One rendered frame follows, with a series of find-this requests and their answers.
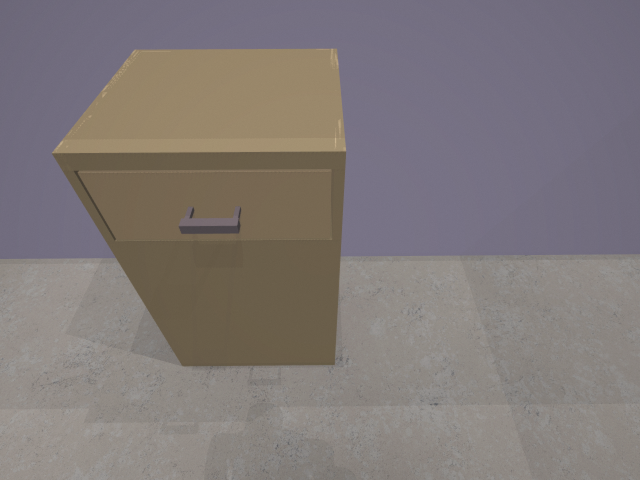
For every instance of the handle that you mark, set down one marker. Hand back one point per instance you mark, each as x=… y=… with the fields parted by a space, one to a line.
x=189 y=225

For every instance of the cabinet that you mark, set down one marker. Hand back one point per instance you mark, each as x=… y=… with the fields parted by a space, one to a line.
x=224 y=302

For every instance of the drawer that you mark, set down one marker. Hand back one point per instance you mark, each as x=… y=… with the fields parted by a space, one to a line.
x=275 y=203

